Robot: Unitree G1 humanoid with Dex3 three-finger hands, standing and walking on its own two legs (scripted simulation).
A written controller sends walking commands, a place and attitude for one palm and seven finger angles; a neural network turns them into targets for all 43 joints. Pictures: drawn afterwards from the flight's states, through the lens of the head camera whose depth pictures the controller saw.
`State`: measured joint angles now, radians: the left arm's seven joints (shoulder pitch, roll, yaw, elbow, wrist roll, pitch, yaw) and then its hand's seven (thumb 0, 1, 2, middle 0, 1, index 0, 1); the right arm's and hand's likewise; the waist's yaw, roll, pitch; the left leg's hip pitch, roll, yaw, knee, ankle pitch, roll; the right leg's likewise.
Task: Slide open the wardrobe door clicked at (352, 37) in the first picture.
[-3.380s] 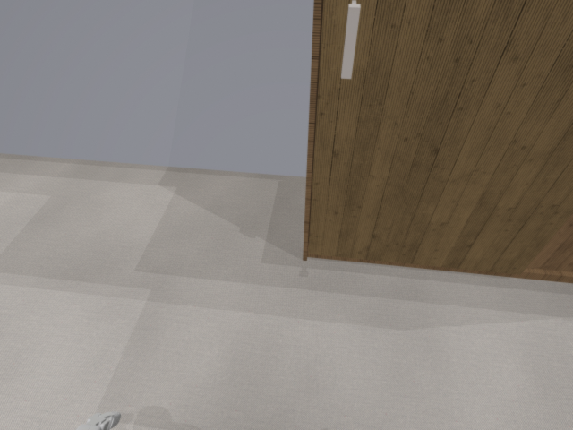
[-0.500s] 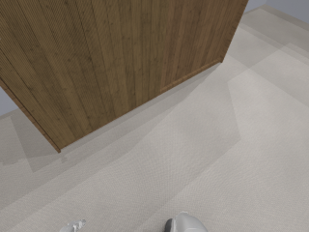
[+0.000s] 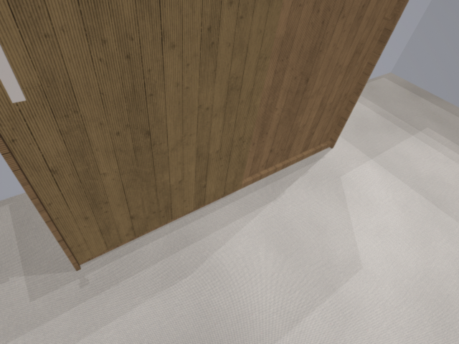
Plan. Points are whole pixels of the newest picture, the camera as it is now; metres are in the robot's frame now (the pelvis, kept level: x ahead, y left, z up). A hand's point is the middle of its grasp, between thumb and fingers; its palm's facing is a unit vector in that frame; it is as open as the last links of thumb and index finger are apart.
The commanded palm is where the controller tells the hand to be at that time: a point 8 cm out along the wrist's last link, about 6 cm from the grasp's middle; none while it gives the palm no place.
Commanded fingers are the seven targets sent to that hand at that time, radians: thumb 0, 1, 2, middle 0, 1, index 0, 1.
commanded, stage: turn to face it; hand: left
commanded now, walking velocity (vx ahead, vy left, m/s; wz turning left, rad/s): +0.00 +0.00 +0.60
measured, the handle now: out of the picture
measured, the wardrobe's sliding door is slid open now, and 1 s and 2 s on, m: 0.00 0.00 0.00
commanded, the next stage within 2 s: take the last steps up to it in 1.04 s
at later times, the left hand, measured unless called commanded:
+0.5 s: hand out of the picture +0.03 +0.19 -0.14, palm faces +0.29 -0.92 -0.26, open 7.4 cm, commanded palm none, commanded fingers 0.00 0.90 0.90 -0.20 -0.30 -0.20 -0.30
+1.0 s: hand out of the picture -0.16 +0.13 -0.17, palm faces +0.58 -0.79 -0.22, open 7.4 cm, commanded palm none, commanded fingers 0.00 0.90 0.90 -0.20 -0.30 -0.20 -0.30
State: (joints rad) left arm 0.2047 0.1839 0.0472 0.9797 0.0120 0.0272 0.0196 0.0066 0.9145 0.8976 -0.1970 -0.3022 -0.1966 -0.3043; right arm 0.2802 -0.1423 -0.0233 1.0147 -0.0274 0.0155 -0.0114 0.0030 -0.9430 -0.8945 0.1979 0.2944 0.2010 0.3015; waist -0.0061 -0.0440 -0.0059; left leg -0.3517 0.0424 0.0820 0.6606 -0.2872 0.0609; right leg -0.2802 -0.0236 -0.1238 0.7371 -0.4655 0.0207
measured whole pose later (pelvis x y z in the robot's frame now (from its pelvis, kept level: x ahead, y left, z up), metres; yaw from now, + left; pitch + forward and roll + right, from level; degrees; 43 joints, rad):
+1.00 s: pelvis -0.05 -0.03 +0.00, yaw +33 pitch +1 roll +0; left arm 0.31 0.21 0.05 0.97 0.02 0.03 0.01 0.01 0.91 0.90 -0.20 -0.30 -0.20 -0.30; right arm 0.11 -0.24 -0.06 0.94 -0.02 0.05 0.02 0.01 -0.91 -0.90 0.19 0.29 0.20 0.30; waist 0.04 -0.03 0.09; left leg -0.26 0.03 0.08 0.58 -0.31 -0.02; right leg -0.25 -0.17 -0.24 0.64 -0.37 0.05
